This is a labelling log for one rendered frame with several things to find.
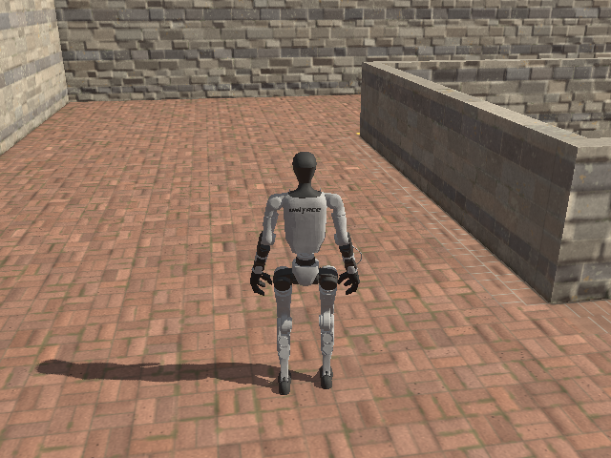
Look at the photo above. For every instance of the right robot forearm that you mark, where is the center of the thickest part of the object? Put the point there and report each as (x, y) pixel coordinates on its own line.
(348, 256)

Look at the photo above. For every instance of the robot right upper arm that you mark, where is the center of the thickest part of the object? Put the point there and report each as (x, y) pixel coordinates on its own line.
(335, 202)

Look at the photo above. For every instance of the robot left hand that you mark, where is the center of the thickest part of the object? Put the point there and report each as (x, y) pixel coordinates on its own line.
(255, 279)

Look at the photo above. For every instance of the robot right foot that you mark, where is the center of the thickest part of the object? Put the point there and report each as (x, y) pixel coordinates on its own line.
(326, 382)

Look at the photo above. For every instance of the left robot forearm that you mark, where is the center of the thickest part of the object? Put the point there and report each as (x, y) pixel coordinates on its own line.
(261, 256)

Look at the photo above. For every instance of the robot right hand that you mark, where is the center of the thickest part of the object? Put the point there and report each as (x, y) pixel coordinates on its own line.
(353, 279)

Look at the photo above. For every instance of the robot left upper arm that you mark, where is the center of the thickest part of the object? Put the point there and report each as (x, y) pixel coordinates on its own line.
(274, 203)

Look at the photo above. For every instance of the left robot shin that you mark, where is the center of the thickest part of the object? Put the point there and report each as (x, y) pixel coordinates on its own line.
(283, 348)

